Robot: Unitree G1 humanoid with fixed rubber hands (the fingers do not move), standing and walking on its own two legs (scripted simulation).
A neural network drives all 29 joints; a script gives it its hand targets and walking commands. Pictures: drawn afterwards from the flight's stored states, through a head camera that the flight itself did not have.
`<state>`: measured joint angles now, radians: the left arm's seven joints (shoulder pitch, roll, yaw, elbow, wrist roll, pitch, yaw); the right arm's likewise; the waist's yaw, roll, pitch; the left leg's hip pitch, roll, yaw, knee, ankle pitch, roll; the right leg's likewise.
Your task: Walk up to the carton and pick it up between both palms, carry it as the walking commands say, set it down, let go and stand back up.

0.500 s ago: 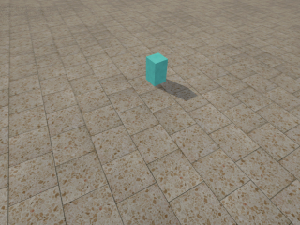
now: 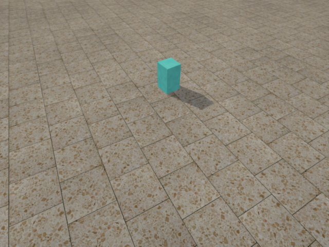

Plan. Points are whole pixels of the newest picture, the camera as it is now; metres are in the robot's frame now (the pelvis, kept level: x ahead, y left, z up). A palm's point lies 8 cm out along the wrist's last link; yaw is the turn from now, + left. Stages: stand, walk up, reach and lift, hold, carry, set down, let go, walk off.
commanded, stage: stand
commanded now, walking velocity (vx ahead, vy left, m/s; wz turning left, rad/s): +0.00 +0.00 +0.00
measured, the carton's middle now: (168, 76) +1.79 -0.04 -0.62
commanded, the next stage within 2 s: walk up in 1.02 s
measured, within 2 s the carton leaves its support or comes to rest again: neither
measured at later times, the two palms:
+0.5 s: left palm out of the picture +0.03 +0.23 -0.12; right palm out of the picture +0.05 -0.23 -0.14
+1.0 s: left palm out of the picture +0.04 +0.21 -0.14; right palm out of the picture +0.02 -0.22 -0.14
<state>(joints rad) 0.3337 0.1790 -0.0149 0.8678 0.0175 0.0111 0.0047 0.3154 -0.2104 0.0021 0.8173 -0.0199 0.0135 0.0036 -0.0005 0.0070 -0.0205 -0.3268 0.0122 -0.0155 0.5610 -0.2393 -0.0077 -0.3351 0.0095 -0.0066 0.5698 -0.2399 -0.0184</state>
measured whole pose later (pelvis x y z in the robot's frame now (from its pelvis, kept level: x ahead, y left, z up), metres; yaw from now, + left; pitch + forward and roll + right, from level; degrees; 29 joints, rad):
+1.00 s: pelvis +0.05 -0.01 +0.01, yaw +0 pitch -1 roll +0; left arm 0.27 0.15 0.00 1.13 0.01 0.00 0.03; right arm 0.31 -0.15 0.00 1.11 -0.01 0.00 -0.04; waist -0.01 0.01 0.04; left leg -0.18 0.03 -0.01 0.45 -0.26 -0.03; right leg -0.19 0.03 -0.01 0.46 -0.26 -0.03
